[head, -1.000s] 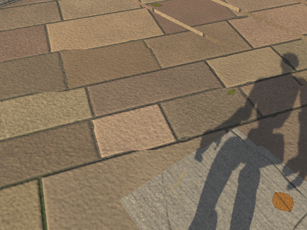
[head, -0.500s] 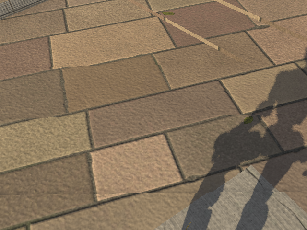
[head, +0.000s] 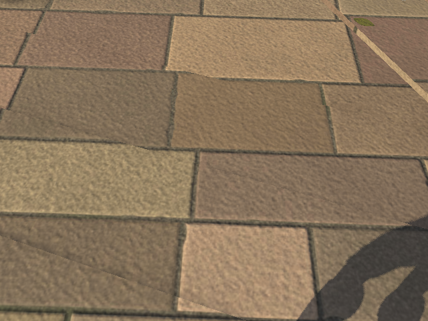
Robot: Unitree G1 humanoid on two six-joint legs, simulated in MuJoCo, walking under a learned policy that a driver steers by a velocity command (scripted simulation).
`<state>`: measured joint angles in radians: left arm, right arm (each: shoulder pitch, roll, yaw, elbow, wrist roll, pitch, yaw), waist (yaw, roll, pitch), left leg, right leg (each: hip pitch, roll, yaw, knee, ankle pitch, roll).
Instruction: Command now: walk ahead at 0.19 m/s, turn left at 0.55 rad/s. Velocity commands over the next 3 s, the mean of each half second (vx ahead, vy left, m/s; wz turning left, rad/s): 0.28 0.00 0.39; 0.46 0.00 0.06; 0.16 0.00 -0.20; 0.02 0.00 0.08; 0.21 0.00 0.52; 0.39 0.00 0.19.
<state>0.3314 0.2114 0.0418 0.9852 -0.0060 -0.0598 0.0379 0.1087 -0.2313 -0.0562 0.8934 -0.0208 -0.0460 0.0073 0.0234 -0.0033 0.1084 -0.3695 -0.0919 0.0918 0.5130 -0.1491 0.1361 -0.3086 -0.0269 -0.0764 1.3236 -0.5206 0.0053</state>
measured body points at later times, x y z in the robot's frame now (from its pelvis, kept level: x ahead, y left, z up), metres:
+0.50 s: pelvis +0.16 -0.03 +0.02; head +0.17 -0.02 +0.47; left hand +0.30 +0.24 -0.09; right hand +0.17 -0.30 -0.12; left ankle +0.07 +0.03 -0.73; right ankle +0.27 -0.14 -0.70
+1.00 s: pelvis +0.39 -0.03 +0.01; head +0.43 -0.03 +0.46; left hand +0.29 +0.20 -0.13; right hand +0.62 -0.22 -0.11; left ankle +0.54 +0.12 -0.70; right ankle +0.29 -0.13 -0.73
